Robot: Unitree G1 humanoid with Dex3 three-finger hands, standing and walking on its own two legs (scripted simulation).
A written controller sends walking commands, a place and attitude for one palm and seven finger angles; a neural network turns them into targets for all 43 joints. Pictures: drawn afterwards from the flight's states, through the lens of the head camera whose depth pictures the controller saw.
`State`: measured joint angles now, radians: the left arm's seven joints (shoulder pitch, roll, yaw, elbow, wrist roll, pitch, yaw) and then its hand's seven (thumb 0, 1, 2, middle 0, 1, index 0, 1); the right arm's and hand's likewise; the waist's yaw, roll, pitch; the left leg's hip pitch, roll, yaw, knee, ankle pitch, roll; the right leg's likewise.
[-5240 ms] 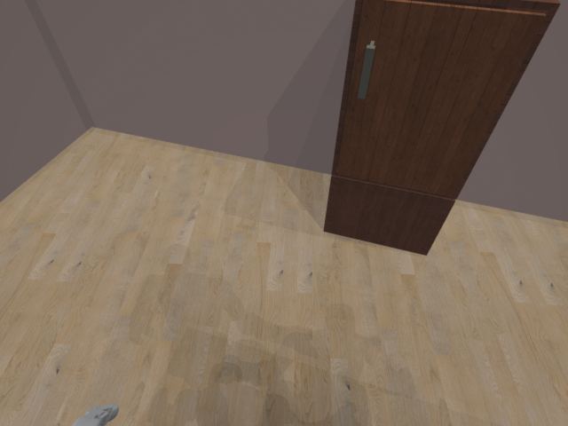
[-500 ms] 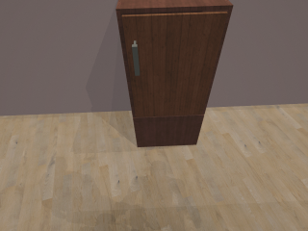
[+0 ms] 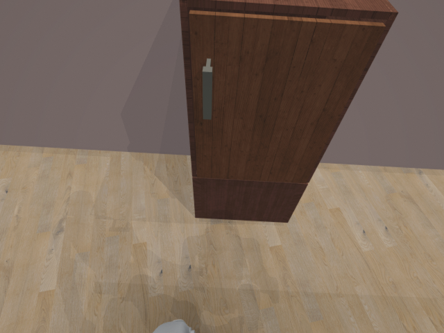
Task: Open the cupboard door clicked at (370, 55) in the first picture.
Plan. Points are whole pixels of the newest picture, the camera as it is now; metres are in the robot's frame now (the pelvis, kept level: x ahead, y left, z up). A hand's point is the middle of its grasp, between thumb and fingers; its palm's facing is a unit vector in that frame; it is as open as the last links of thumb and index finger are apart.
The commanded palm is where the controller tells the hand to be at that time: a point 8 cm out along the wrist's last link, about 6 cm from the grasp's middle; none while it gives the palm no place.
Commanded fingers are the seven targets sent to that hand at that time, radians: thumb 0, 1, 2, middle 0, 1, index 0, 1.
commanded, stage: take the last steps up to it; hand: left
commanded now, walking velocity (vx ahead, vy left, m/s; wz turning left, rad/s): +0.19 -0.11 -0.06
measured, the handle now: (208, 89) +0.65 +0.10 +0.05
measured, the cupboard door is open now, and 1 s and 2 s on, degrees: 0 0 0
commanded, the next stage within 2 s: come to a stop and stand still in 0.12 s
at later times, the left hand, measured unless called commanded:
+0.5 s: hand (173, 283) +0.23 +0.13 -0.15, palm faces -0.04 -0.97 -0.22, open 7.4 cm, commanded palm none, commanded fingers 0.00 0.90 0.90 -0.20 -0.30 -0.20 -0.30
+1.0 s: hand out of the picture +0.10 +0.21 -0.16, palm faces +0.04 -0.98 -0.18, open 7.4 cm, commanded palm none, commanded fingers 0.00 0.90 0.90 -0.20 -0.30 -0.20 -0.30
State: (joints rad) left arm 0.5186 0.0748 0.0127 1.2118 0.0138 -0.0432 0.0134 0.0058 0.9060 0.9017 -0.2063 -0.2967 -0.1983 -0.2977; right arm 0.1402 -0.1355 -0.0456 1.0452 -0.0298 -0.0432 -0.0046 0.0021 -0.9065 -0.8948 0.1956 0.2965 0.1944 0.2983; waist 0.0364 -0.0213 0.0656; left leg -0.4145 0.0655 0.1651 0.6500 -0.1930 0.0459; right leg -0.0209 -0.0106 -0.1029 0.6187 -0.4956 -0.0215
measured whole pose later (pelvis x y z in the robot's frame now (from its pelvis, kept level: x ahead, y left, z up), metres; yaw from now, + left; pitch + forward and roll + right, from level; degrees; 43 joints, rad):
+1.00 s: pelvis +0.09 +0.02 +0.03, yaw -1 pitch +0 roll -1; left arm 0.29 0.23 0.06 1.07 0.02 0.06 0.01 0.01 0.91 0.90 -0.20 -0.30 -0.19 -0.30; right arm 0.26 -0.13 -0.03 1.03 -0.02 -0.01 -0.05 0.00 -0.92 -0.89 0.20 0.30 0.20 0.30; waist 0.01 -0.06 0.00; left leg -0.19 -0.01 0.09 0.38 -0.20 0.06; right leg -0.38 -0.01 0.03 0.94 -0.33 0.06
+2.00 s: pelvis +0.06 -0.04 +0.02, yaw +0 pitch -1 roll -1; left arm 0.35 0.09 0.00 1.12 0.02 -0.03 0.04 0.01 0.91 0.90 -0.21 -0.30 -0.20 -0.30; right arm 0.31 -0.15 -0.01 1.07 -0.02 -0.02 -0.03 0.01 -0.94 -0.89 0.20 0.30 0.20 0.30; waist 0.00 0.03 0.01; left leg -0.26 0.03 0.03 0.57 -0.29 0.01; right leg -0.19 -0.01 -0.06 0.52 -0.30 0.00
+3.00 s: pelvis +0.03 -0.06 -0.07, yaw +2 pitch +12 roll -3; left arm 0.39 0.25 0.28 0.00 -0.34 -0.54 -0.37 0.02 0.40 0.69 -0.24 -0.62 -0.23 -0.62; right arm 0.16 -0.25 -0.01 0.56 0.02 -0.26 -0.06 0.01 -0.90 -0.89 0.20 0.30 0.20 0.30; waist 0.06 0.01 -0.12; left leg -0.92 0.05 -0.08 1.21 -0.51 -0.03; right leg -0.82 0.00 -0.15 1.16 -0.56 -0.05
